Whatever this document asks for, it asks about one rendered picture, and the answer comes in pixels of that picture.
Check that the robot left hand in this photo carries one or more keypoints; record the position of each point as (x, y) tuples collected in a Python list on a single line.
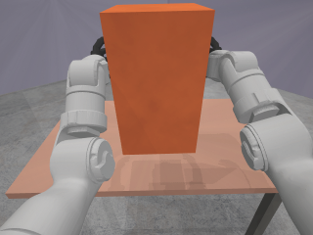
[(97, 50)]

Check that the robot right hand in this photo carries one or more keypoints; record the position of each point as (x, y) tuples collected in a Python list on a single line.
[(214, 44)]

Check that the carton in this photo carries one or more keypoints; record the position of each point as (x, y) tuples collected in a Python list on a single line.
[(157, 57)]

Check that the left robot forearm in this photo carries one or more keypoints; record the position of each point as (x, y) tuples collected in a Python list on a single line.
[(84, 115)]

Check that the robot right upper arm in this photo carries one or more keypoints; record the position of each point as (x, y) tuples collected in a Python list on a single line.
[(281, 148)]

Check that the right robot forearm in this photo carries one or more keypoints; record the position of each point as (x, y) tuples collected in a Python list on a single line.
[(250, 92)]

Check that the robot left upper arm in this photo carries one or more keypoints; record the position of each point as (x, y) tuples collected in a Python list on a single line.
[(78, 168)]

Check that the table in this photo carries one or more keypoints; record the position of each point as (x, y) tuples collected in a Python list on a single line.
[(217, 167)]

